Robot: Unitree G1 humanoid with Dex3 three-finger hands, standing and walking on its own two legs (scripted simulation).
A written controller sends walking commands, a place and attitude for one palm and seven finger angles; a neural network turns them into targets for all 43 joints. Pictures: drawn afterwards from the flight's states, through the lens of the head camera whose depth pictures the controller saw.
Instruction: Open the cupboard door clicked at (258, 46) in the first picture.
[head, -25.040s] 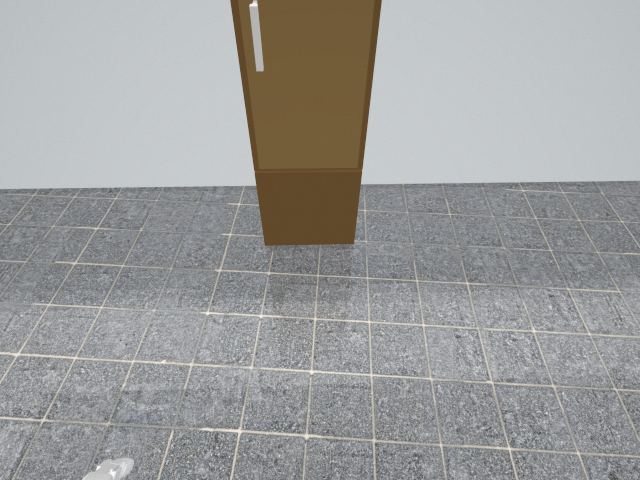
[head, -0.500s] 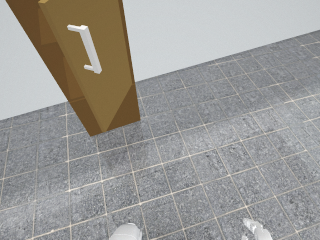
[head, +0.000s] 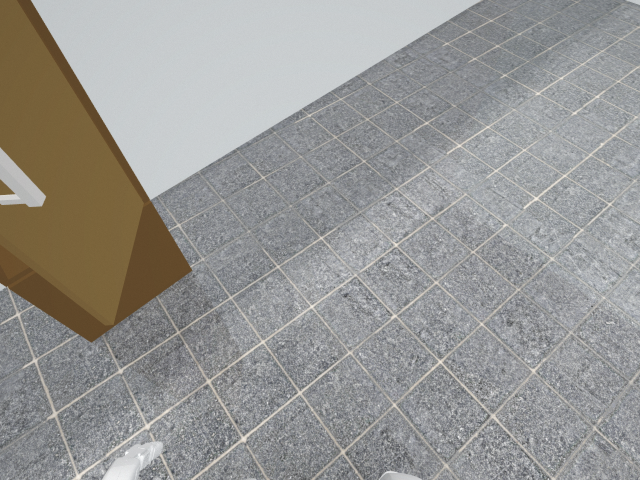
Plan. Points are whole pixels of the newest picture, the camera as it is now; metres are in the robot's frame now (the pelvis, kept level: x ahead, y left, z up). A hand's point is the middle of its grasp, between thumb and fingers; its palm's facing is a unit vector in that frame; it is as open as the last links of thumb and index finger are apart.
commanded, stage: walk to a spot facing it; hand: left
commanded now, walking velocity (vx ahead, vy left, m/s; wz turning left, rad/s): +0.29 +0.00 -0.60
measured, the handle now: out of the picture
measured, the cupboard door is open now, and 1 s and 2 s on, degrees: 50 50 50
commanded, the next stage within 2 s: turn to face it in 1.70 s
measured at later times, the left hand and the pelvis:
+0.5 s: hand (198, 416) +0.21 +0.20 -0.17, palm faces -0.24 -0.96 -0.17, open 7.4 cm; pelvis +0.13 +0.02 +0.01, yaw -17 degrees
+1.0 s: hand (352, 250) +0.50 -0.03 -0.15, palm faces -0.52 -0.83 -0.20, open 7.3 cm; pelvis +0.32 -0.13 +0.01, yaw -30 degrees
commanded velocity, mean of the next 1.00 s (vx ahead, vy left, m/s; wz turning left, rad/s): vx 0.34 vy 0.00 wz -0.44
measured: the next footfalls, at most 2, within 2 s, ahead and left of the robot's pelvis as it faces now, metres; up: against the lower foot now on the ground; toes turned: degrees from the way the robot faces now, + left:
left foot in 0.40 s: +0.18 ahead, +0.12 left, +0.00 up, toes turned -10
right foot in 0.86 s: +0.35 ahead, -0.19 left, +0.00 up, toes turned -34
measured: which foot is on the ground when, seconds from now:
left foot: up 0.00-0.38, down 0.40-0.86, up 0.88-1.00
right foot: down 0.00-0.40, up 0.42-0.84, down 0.86-1.00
